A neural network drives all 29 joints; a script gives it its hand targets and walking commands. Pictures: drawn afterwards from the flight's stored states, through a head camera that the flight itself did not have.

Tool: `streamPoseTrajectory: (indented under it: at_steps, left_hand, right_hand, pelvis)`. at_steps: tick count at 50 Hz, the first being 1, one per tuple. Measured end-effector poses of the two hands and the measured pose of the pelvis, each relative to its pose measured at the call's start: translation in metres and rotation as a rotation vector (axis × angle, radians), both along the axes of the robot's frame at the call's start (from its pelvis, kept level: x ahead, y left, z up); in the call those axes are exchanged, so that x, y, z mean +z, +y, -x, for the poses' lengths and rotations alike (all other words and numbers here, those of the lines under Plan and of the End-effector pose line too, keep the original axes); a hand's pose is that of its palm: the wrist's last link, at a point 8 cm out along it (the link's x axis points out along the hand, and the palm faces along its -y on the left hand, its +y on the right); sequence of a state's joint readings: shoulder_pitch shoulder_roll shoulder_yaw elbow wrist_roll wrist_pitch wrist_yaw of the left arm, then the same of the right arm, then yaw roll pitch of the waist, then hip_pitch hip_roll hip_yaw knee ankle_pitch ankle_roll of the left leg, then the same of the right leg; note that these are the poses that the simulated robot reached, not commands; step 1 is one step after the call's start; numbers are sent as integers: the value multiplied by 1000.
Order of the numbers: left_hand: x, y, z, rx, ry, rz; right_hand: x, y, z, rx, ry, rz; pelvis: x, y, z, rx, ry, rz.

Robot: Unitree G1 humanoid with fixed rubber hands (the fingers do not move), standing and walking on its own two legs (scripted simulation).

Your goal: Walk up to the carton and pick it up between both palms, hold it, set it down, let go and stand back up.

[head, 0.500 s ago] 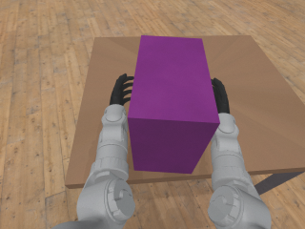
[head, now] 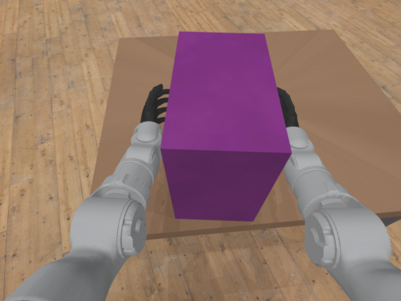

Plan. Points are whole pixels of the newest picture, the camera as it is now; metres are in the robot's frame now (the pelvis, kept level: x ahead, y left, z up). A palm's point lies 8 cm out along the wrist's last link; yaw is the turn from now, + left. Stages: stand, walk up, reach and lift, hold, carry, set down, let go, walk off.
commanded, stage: set down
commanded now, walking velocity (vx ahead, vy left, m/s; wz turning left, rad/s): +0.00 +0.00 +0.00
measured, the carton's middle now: (217, 130) +0.46 +0.01 +0.06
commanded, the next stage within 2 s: none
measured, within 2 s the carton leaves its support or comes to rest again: neither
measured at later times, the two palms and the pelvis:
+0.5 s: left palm (128, 103) +0.45 +0.19 +0.14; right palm (318, 101) +0.46 -0.17 +0.15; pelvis -0.02 -0.02 -0.01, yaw +2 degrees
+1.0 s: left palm (113, 66) +0.45 +0.19 +0.22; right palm (335, 67) +0.46 -0.16 +0.23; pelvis -0.02 -0.02 +0.00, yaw +3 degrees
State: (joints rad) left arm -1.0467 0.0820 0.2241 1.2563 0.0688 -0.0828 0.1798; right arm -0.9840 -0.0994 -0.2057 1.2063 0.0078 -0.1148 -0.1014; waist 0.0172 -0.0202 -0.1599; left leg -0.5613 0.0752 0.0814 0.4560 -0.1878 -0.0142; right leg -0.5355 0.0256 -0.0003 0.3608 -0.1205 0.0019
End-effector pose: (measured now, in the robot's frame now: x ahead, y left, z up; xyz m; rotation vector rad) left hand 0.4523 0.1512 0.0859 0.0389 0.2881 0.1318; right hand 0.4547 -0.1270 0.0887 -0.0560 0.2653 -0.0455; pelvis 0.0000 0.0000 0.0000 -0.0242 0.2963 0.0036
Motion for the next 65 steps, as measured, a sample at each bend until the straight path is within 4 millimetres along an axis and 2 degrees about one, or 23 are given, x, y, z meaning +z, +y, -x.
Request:
streamPoseTrajectory:
  at_steps: [5, 10, 14, 19, 26, 35, 49, 57, 60, 65]
  left_hand:
    - [-1, 15, 3, 20, 4, 5]
    - [1, 32, 8, 46, -15, 7]
    - [11, 40, 8, 51, -41, 7]
    - [30, 40, 5, 45, -68, 13]
    - [57, 35, 3, 32, -76, 13]
    - [87, 39, 4, 50, -70, 14]
    - [132, 40, 2, 45, -73, 15]
    - [136, 41, 7, 30, -62, 18]
    - [128, 42, 12, 19, -54, 13]
    - [106, 44, 26, 8, -43, 10]
  right_hand:
    - [4, -6, -7, -17, -5, 1]
    - [11, -22, -8, -41, -12, -7]
    - [23, -36, -8, -48, -21, -7]
    - [41, -45, -9, -40, -26, -7]
    - [66, -41, -10, -28, -31, -18]
    - [93, -33, -11, -38, -29, -41]
    - [136, -37, -10, -56, -27, -52]
    - [140, -40, -5, -50, -31, -49]
    - [133, -41, -1, -48, -29, -45]
    - [109, -43, 11, -43, -23, -48]
  pelvis:
    - [-2, -1, 1, 14, 29, 6]
    - [-4, -5, 5, 27, 43, 9]
    - [-5, -8, 10, 33, 50, 9]
    - [-7, -12, 17, 35, 55, 3]
    - [-6, -17, 23, 35, 40, -6]
    - [-3, -20, 26, 45, 14, -9]
    - [2, -22, 22, 53, -58, -8]
    - [5, -23, 18, 50, -108, -11]
    - [7, -23, 16, 52, -138, -13]
    - [8, -23, 15, 56, -182, -15]
